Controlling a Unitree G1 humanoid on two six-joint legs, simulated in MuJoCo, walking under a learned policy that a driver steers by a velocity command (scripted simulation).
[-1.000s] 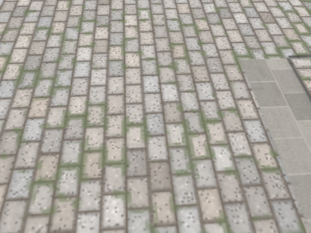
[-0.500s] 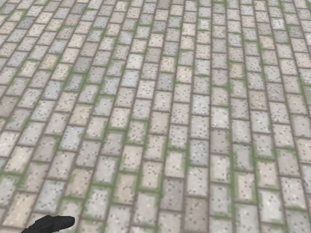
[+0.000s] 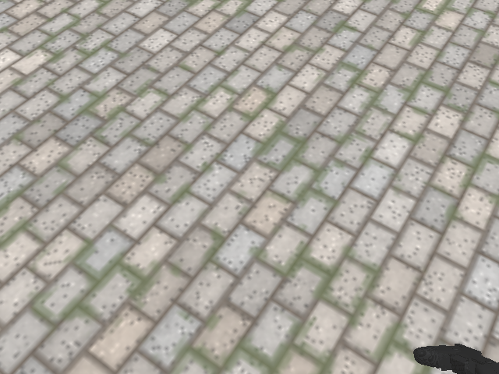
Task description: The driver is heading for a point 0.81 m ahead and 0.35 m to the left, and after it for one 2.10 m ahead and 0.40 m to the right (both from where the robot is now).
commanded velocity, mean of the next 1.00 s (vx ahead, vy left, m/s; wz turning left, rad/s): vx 0.22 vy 0.00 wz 0.60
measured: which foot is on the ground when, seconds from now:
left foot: up 0.00-0.00, down 0.02-0.52, up 0.54-0.98, down 1.00-1.00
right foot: down 0.00-0.04, up 0.06-0.52, down 0.54-1.00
